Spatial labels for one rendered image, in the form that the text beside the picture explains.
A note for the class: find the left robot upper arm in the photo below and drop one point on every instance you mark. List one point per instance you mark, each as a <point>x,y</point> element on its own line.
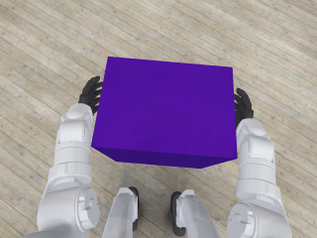
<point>67,213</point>

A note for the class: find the right robot forearm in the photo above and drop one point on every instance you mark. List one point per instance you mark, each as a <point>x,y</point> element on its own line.
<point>257,181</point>

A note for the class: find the right robot upper arm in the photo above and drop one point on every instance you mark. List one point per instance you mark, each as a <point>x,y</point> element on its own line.
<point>248,220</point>

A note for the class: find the robot right shin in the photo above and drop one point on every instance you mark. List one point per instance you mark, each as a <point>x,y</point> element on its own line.
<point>186,192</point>

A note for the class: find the robot left hand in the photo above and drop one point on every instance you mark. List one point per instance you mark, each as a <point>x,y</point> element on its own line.
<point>89,93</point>

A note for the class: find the carton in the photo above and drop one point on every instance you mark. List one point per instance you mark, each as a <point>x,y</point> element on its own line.
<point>166,113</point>

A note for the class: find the robot left shin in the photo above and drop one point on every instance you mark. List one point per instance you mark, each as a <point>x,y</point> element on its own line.
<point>124,190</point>

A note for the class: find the robot shin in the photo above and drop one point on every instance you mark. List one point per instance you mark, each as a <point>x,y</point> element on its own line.
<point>186,192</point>
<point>124,190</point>

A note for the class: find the left robot forearm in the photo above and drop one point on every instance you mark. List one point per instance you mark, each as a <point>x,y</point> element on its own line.
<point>71,164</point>

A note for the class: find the robot right hand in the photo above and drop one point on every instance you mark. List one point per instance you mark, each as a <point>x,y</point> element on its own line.
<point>243,106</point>

